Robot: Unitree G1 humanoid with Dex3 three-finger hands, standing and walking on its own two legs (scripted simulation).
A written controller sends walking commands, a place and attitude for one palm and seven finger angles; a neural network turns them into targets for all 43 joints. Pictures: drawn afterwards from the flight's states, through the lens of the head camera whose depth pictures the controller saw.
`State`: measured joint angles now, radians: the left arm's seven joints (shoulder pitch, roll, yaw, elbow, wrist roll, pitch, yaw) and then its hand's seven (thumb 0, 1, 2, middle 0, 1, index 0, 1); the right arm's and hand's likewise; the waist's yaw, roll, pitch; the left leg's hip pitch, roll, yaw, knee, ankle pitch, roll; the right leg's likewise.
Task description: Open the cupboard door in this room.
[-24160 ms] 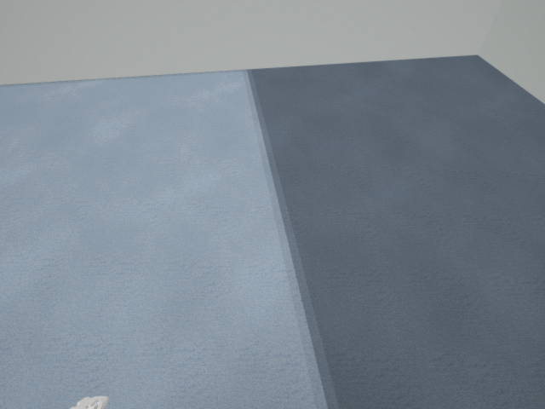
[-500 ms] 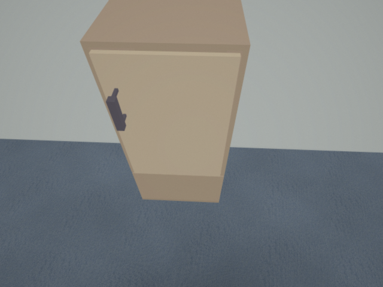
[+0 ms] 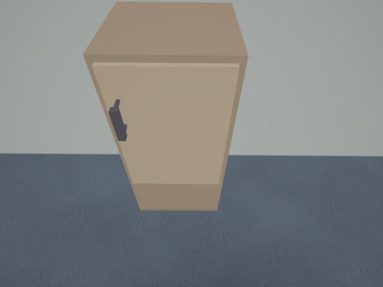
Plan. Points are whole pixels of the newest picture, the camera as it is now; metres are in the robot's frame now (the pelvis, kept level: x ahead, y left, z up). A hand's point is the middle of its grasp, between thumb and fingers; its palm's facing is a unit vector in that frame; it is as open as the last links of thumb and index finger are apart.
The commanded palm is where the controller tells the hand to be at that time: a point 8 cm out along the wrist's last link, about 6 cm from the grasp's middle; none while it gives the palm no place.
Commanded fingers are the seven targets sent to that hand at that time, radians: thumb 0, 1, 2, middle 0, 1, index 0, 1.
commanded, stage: look again from close up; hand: left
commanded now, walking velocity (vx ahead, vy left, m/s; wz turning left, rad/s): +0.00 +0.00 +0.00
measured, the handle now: (119, 120) +0.57 +0.26 -0.02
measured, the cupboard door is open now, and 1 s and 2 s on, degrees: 0 0 0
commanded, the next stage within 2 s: shuffle to correct the standing spot in 0.58 s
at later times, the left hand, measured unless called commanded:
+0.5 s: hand out of the picture +0.01 +0.14 -0.17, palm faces +0.04 -0.98 -0.20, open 7.3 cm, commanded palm none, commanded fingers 0.00 0.90 0.90 -0.20 -0.30 -0.20 -0.30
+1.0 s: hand out of the picture +0.00 +0.16 -0.19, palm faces +0.11 -0.98 -0.17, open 7.4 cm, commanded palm none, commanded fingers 0.00 0.90 0.90 -0.20 -0.30 -0.20 -0.30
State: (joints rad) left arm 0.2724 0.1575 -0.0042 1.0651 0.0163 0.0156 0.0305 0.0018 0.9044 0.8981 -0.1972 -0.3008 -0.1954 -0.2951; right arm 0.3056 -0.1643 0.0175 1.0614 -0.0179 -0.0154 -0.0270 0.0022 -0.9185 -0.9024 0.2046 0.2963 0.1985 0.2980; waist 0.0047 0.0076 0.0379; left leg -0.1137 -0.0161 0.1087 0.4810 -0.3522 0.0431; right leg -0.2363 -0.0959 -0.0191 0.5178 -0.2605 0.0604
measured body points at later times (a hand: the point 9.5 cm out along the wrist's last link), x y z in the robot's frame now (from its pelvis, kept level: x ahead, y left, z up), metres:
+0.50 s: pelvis +0.01 -0.03 +0.00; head +0.03 -0.03 +0.45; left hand +0.01 +0.20 -0.16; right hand +0.01 -0.25 -0.16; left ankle -0.06 +0.08 -0.73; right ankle +0.01 -0.16 -0.73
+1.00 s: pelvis +0.01 -0.01 -0.01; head +0.03 +0.00 +0.44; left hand -0.01 +0.21 -0.17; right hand +0.01 -0.24 -0.16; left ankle -0.06 +0.08 -0.73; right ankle +0.01 -0.16 -0.73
